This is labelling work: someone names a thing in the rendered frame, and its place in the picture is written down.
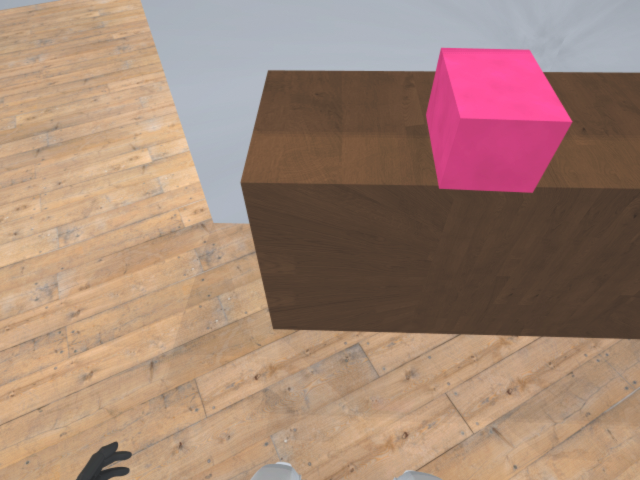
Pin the pedestal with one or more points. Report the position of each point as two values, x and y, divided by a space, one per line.
352 232

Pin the carton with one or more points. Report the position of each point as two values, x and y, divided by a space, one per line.
494 120

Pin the left robot hand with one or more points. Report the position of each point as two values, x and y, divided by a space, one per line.
105 456

